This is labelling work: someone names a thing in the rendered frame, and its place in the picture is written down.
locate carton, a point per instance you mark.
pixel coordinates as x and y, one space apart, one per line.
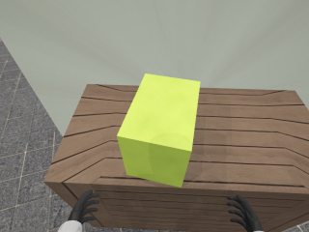
156 136

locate right robot hand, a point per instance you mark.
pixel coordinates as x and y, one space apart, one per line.
249 220

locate robot left forearm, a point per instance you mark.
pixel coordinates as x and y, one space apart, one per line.
71 226

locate left robot hand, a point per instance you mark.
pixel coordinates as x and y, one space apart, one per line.
79 210

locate pedestal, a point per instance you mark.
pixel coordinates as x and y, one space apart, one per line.
248 142

